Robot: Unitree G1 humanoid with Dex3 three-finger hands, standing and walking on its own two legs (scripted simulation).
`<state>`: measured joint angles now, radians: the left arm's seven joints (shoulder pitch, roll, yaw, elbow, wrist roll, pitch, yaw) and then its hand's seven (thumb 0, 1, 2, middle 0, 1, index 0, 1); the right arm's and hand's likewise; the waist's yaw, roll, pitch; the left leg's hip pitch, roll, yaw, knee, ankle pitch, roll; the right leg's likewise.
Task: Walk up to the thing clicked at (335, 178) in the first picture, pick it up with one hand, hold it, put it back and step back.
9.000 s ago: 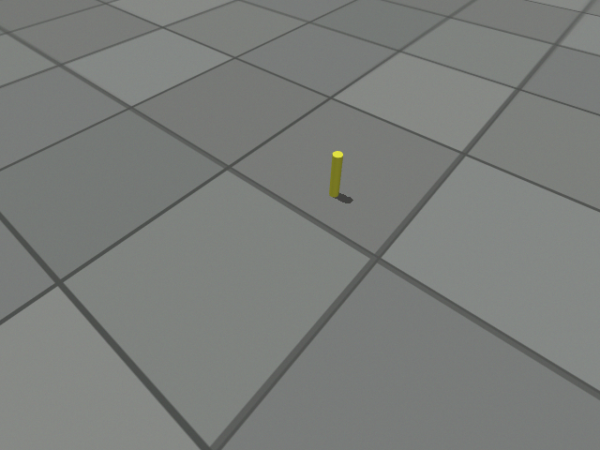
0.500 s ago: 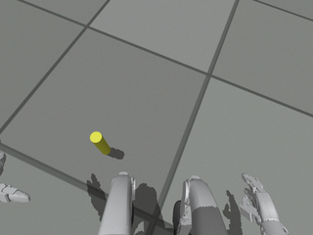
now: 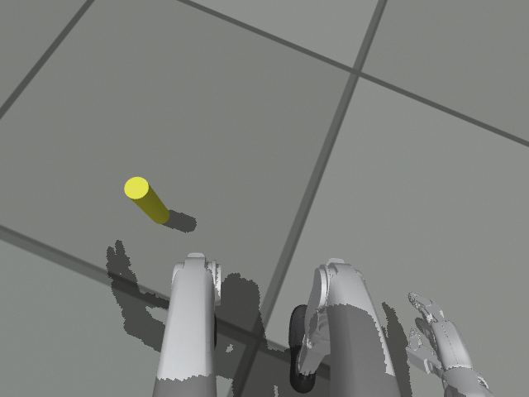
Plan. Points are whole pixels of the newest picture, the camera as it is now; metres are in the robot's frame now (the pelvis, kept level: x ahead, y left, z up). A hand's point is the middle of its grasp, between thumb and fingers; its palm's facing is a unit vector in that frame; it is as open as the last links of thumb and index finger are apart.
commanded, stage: go down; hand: left
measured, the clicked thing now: (150, 203) +0.44 +0.29 -0.36
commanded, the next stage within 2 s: approach in 1.20 s
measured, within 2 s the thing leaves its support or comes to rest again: neither
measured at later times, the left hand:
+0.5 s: hand out of the picture +0.32 +0.46 -0.04, palm faces +0.33 -0.94 -0.12, open 17.6 cm
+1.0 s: hand out of the picture +0.33 +0.46 -0.06, palm faces +0.33 -0.94 -0.11, open 17.6 cm
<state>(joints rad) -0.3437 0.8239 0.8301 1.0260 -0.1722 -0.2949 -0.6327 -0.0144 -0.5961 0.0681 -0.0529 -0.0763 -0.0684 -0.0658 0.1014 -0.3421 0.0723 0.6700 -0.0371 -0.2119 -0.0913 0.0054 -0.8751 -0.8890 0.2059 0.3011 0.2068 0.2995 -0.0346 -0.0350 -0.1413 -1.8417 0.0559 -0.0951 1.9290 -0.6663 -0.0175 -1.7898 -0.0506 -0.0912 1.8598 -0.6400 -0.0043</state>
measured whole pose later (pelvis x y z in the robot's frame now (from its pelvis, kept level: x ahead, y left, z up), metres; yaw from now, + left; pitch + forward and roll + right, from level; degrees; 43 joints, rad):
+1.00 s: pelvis -0.01 +0.00 -0.07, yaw -2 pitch +33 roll -7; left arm -0.49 0.94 0.91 1.09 -0.20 -0.31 -0.71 -0.02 -0.60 0.10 -0.04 -0.09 -0.06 -0.09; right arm 0.10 -0.36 0.10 0.72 -0.06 -0.20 -0.08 0.00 -0.88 -0.89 0.21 0.30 0.21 0.30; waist -0.04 -0.05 -0.10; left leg -2.05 0.05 -0.12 2.17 -0.69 -0.01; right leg -1.99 -0.05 -0.09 2.08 -0.66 0.00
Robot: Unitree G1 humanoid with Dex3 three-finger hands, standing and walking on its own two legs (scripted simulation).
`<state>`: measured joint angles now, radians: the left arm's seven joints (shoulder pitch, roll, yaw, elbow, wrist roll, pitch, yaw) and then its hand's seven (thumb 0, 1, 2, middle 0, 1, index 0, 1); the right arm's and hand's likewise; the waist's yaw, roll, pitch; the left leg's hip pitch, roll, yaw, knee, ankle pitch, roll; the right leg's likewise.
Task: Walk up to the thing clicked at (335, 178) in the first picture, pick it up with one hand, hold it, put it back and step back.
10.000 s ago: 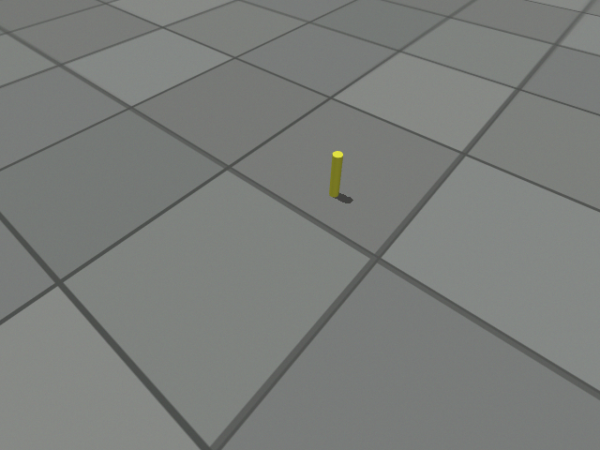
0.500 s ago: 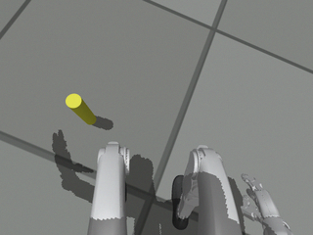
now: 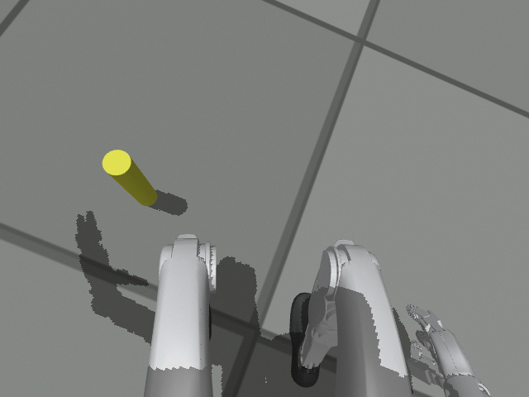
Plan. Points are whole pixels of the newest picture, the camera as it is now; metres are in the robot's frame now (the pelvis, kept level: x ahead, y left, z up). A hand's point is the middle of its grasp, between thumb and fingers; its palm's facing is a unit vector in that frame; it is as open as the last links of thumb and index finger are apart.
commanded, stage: go down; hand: left
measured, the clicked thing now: (134, 182) +0.44 +0.30 -0.29
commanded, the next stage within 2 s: approach in 0.20 s
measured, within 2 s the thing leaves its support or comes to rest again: neither
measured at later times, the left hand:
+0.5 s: hand out of the picture +0.32 +0.46 -0.02, palm faces +0.38 -0.92 -0.06, open 17.6 cm
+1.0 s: hand (70, 208) +0.36 +0.38 -0.23, palm faces +0.29 -0.96 +0.03, open 17.5 cm
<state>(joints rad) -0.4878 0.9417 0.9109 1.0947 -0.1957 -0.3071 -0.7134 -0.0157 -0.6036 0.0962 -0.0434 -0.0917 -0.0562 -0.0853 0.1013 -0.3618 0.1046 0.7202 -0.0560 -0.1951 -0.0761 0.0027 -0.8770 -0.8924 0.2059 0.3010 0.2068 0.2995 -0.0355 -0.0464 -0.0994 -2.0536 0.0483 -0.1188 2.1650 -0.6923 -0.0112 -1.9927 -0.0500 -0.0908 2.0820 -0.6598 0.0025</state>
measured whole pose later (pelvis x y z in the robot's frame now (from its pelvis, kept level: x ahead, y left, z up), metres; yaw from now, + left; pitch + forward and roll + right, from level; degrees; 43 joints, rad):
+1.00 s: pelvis -0.01 +0.01 -0.11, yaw -6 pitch +20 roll -12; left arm -0.56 0.89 0.84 1.37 -0.27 -0.82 -0.64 -0.02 -0.61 0.06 -0.07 -0.12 -0.09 -0.11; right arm -0.13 -0.37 0.33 0.67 -0.22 -0.13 0.01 0.00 -0.89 -0.89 0.21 0.30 0.21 0.30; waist -0.13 -0.21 0.16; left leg -2.23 0.05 -0.25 2.57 -0.72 -0.01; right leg -2.14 -0.01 -0.16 2.40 -0.63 0.03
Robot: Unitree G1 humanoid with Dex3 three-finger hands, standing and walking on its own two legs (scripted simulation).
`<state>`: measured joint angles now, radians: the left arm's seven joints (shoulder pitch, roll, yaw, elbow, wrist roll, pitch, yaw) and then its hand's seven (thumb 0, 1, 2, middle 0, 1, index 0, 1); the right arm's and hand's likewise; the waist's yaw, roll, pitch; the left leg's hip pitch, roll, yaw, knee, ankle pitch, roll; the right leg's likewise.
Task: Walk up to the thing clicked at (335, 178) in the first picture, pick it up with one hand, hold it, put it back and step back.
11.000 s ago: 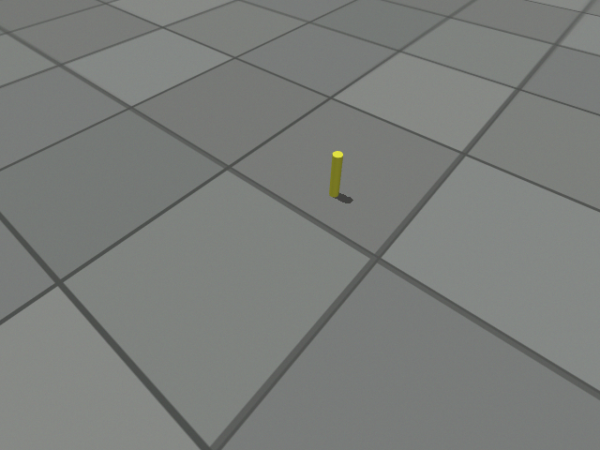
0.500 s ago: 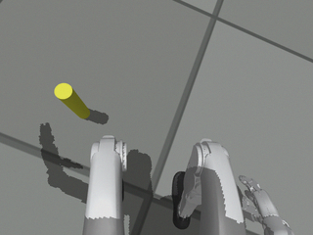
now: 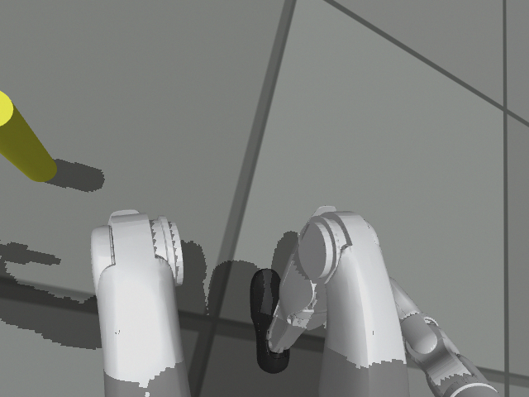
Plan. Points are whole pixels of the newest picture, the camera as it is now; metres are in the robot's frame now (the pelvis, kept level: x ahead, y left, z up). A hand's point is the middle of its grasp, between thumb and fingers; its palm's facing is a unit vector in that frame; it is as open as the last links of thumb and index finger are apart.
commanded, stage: close in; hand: left
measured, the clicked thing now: (20, 145) +0.42 +0.33 -0.18
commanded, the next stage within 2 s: rest palm in 0.84 s
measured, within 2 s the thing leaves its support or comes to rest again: neither
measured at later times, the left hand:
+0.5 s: hand out of the picture +0.38 +0.35 -0.16, palm faces +0.44 -0.90 +0.01, open 17.5 cm
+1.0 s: hand (10, 160) +0.40 +0.34 -0.17, palm faces +0.46 -0.89 +0.01, open 17.3 cm
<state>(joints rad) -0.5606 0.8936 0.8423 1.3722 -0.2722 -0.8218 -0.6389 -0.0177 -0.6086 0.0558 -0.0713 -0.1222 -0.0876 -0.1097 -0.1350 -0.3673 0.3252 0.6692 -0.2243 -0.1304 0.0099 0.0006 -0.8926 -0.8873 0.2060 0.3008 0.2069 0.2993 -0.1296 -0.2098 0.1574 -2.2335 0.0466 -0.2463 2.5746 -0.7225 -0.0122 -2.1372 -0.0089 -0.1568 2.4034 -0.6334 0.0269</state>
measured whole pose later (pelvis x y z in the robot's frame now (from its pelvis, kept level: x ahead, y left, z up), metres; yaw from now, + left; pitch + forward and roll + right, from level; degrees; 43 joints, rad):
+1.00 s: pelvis -0.01 +0.01 -0.02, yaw -3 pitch +13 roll -15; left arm -0.59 0.79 0.67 1.35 -0.15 -1.03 -0.13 -0.02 -0.58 0.16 -0.06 -0.12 -0.08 -0.11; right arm -0.14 -0.38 0.44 0.59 -0.32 0.02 0.12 0.00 -0.90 -0.89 0.21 0.30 0.21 0.30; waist -0.19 -0.25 0.26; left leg -2.23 0.04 -0.33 2.66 -0.71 -0.01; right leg -2.10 0.02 -0.22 2.42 -0.58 0.05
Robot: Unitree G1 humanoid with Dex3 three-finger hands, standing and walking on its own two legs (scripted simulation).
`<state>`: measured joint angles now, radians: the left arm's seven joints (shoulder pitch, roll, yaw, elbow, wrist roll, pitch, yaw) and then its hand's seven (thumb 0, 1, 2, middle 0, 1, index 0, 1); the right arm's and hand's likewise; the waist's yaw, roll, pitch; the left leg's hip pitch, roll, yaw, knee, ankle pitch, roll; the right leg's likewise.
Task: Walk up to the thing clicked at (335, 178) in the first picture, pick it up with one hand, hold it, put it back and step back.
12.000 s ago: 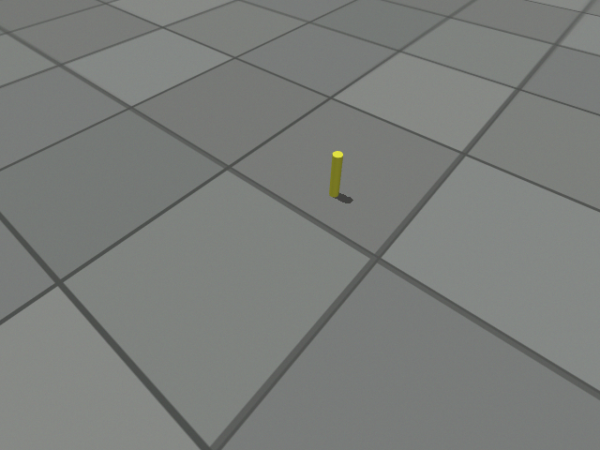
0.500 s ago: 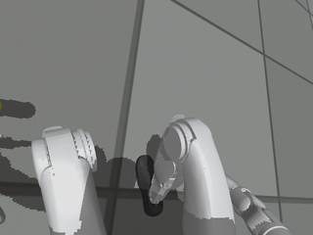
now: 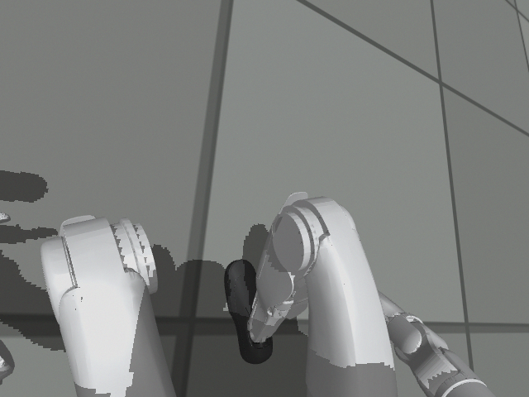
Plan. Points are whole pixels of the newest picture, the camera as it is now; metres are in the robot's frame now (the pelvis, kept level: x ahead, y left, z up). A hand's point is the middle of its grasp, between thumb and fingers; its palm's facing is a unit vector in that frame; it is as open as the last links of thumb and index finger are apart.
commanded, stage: close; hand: left
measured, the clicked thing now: out of the picture +0.42 +0.35 -0.16
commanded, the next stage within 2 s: settle in 0.72 s
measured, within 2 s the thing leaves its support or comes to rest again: leaves its support in 1.10 s
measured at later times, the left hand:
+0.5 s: hand out of the picture +0.41 +0.35 -0.14, palm faces +0.53 -0.85 +0.00, open 8.6 cm
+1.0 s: hand out of the picture +0.42 +0.35 -0.14, palm faces +0.54 -0.84 +0.00, open 6.4 cm
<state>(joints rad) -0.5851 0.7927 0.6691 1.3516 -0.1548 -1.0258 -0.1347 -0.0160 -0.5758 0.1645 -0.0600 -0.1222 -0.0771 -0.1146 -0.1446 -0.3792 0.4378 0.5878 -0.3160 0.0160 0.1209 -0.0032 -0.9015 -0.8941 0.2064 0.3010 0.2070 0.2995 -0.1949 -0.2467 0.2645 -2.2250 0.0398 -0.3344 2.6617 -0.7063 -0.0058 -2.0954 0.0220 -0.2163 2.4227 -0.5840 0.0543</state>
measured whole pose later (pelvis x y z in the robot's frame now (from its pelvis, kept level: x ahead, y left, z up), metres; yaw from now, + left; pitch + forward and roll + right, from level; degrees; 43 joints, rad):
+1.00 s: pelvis +0.00 +0.00 +0.00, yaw -1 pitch +13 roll -16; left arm -0.67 0.87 0.68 1.40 -0.11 -1.00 -0.05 0.03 0.09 1.06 -0.92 -1.10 -0.91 -1.11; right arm -0.14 -0.39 0.46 0.56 -0.33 0.05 0.13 0.00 -0.87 -0.89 0.21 0.30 0.21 0.30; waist -0.24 -0.25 0.29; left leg -2.23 0.05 -0.35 2.65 -0.70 0.00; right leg -2.09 0.03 -0.23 2.40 -0.57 0.06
